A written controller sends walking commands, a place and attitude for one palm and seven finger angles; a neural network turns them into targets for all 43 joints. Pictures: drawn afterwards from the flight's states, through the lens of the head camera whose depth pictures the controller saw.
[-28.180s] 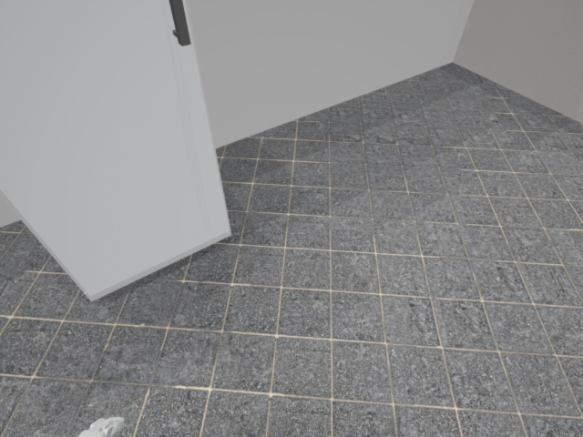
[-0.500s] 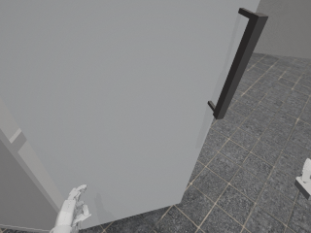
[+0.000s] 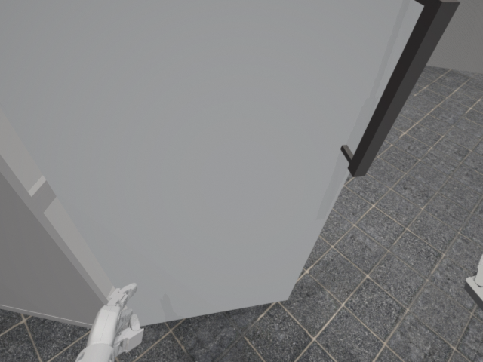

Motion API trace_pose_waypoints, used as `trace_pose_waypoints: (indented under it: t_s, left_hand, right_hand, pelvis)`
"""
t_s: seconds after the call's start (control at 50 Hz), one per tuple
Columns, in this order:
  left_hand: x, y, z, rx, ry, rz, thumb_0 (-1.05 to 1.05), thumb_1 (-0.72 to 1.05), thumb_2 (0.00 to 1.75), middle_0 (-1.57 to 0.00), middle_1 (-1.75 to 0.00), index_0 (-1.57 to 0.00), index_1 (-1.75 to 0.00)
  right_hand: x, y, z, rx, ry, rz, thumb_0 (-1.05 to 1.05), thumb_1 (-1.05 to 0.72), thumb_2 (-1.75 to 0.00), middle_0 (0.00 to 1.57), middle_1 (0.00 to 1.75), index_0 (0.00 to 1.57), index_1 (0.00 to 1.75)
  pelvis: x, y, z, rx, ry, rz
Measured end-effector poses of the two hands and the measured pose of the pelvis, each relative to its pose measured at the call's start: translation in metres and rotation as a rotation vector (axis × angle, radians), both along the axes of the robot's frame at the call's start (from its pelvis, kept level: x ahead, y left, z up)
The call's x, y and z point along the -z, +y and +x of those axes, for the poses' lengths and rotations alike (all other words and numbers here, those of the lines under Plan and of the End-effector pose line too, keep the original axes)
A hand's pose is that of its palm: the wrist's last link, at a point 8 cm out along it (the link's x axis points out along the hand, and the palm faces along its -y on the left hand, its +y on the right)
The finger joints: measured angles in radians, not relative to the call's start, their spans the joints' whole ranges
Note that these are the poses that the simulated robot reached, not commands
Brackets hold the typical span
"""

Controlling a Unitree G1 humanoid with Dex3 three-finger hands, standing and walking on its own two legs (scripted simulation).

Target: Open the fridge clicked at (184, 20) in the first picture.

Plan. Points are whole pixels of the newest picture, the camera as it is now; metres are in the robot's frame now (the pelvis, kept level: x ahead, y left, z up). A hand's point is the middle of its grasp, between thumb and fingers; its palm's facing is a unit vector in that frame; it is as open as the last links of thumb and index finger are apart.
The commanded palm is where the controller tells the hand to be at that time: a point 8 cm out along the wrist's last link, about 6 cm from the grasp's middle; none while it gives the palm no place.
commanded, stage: step back with the hand held close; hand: right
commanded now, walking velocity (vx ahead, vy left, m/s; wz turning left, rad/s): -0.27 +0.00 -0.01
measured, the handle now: (381, 97) +0.44 -0.18 +0.25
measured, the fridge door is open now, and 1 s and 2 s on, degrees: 69 69 69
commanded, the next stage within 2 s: stop stepping back and stand still in 1.32 s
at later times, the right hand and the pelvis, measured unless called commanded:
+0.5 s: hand out of the picture +0.13 -0.28 +0.15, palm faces +0.49 +0.74 -0.45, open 7.4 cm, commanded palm +0.07 -0.32 +0.17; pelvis -0.06 -0.02 -0.02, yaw -1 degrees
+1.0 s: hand out of the picture +0.06 -0.29 +0.16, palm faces +0.56 +0.69 -0.46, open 7.4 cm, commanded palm -0.02 -0.32 +0.17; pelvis -0.12 -0.01 -0.04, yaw -7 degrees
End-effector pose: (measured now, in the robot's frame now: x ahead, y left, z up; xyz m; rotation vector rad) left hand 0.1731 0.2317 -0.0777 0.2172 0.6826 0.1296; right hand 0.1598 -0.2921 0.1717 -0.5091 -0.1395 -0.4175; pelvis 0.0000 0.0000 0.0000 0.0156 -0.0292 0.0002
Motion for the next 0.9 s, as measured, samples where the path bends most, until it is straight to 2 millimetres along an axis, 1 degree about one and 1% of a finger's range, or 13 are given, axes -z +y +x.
trace_pose_waypoints:
  t_s: [0.1, 0.26, 0.38, 0.5, 0.64, 0.78, 0.84, 0.9]
  left_hand:
    - [0.003, -0.001, -0.015, -0.05, 0.016, 0.01, 0.02, 0.9, 0.9, -0.2, -0.3, -0.2, -0.3]
    - [0.01, -0.012, -0.04, -0.039, 0.029, 0.012, 0.02, 0.9, 0.9, -0.2, -0.3, -0.2, -0.3]
    - [0.014, -0.017, -0.061, -0.022, 0.037, 0.02, 0.02, 0.9, 0.9, -0.2, -0.3, -0.2, -0.3]
    - [0.016, -0.017, -0.078, -0.018, 0.041, 0.038, 0.02, 0.9, 0.9, -0.2, -0.3, -0.2, -0.3]
    - [0.018, -0.015, -0.088, -0.001, 0.029, 0.044, 0.02, 0.9, 0.9, -0.21, -0.3, -0.2, -0.3]
    - [0.014, -0.014, -0.095, 0.002, 0.014, 0.071, 0.02, 0.9, 0.9, -0.21, -0.3, -0.2, -0.3]
    - [0.012, -0.015, -0.099, -0.002, -0.005, 0.078, 0.02, 0.9, 0.9, -0.2, -0.3, -0.2, -0.3]
    - [0.012, -0.017, -0.103, 0.007, -0.024, 0.079, 0.02, 0.9, 0.9, -0.2, -0.3, -0.2, -0.3]
  right_hand:
    - [0.002, -0.005, -0.007, -0.033, 0.039, -0.037, 0.02, -0.89, -0.9, 0.21, 0.3, 0.21, 0.31]
    - [-0.002, -0.021, -0.035, 0.016, -0.016, -0.065, 0.02, -0.89, -0.9, 0.21, 0.3, 0.21, 0.31]
    - [0.001, -0.023, -0.056, 0.031, -0.063, -0.058, 0.02, -0.89, -0.9, 0.21, 0.3, 0.21, 0.31]
    - [0.0, -0.025, -0.07, 0.027, -0.107, -0.076, 0.02, -0.89, -0.9, 0.21, 0.3, 0.21, 0.31]
    - [-0.004, -0.027, -0.088, 0.039, -0.15, -0.114, 0.02, -0.89, -0.9, 0.21, 0.3, 0.21, 0.31]
    - [0.0, -0.026, -0.099, 0.015, -0.175, -0.086, 0.02, -0.89, -0.9, 0.21, 0.3, 0.21, 0.31]
    - [0.001, -0.028, -0.103, 0.002, -0.18, -0.101, 0.02, -0.88, -0.9, 0.21, 0.3, 0.21, 0.31]
    - [0.001, -0.03, -0.113, 0.002, -0.192, -0.133, 0.02, -0.88, -0.9, 0.21, 0.3, 0.21, 0.31]
  pelvis:
    - [0.004, -0.009, -0.009, -0.012, 0.015, -0.008]
    - [0.009, -0.015, -0.033, -0.008, 0.02, -0.006]
    - [0.013, -0.017, -0.05, 0.004, 0.025, 0.003]
    - [0.017, -0.018, -0.063, 0.021, 0.019, 0.011]
    - [0.021, -0.014, -0.074, 0.036, 0.01, 0.008]
    - [0.023, -0.017, -0.091, 0.025, 0.012, 0.009]
    - [0.026, -0.019, -0.099, 0.031, 0.007, 0.012]
    - [0.03, -0.017, -0.107, 0.061, -0.004, 0.015]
